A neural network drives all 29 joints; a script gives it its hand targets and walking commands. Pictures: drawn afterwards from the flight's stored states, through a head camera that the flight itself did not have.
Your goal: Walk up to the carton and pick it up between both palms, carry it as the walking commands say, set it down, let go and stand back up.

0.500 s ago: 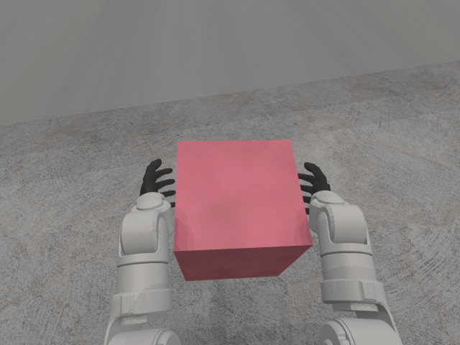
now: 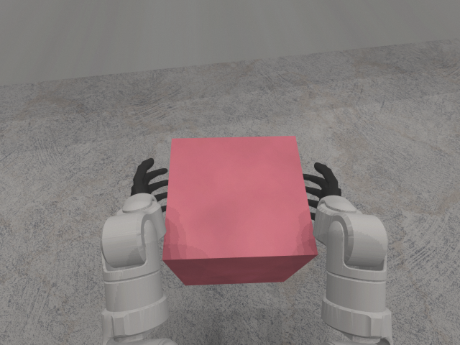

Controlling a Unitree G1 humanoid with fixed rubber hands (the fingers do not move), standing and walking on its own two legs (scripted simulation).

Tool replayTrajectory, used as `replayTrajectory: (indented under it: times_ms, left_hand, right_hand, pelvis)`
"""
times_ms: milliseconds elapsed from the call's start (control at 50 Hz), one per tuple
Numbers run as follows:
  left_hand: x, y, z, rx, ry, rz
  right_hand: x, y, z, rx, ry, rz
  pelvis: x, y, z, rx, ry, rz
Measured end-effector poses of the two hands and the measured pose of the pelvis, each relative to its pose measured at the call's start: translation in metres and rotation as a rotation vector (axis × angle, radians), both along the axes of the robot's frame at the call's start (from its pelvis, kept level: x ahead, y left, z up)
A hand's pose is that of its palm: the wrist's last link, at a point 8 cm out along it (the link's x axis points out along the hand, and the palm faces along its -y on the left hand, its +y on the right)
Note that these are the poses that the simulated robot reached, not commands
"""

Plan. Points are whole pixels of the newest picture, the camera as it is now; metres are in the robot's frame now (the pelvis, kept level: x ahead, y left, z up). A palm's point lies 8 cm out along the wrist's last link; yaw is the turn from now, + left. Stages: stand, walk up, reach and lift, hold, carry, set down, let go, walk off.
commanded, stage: carry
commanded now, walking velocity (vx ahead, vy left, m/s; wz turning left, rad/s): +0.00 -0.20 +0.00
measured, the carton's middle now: (234, 218) +0.34 +0.02 -0.01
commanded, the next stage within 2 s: none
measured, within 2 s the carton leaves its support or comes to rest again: neither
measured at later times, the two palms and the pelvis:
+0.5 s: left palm (167, 212) +0.28 +0.12 +0.10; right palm (360, 207) +0.30 -0.16 +0.11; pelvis -0.01 -0.05 +0.00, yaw +1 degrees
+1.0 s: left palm (189, 241) +0.24 +0.09 +0.10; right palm (393, 235) +0.26 -0.20 +0.11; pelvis -0.04 -0.08 -0.01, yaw +2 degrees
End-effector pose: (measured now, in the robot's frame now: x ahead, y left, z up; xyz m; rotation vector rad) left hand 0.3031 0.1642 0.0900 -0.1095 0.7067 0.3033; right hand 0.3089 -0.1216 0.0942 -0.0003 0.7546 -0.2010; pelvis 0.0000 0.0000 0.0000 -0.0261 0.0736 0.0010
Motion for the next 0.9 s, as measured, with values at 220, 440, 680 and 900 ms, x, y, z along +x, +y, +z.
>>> replayTrajectory:
  times_ms: [220,440,680,900]
  left_hand:
    - [0.006,-0.042,0.019,0.041,-0.044,-0.013]
    - [-0.016,-0.032,0.014,0.018,-0.053,0.030]
    - [-0.034,-0.051,0.021,0.046,-0.060,0.008]
    - [-0.060,-0.050,0.007,0.013,-0.038,0.025]
  right_hand:
    - [0.004,-0.042,0.010,0.038,-0.054,-0.016]
    - [-0.004,-0.032,0.020,0.014,-0.085,0.040]
    - [-0.025,-0.051,0.016,0.023,-0.089,0.032]
    - [-0.043,-0.050,0.022,-0.015,-0.089,0.067]
  pelvis:
    - [0.004,-0.035,0.002,0.019,0.005,-0.008]
    - [-0.005,-0.041,-0.002,0.009,0.005,0.025]
    - [-0.020,-0.055,-0.003,0.015,-0.010,0.029]
    - [-0.037,-0.064,-0.004,-0.005,-0.019,0.035]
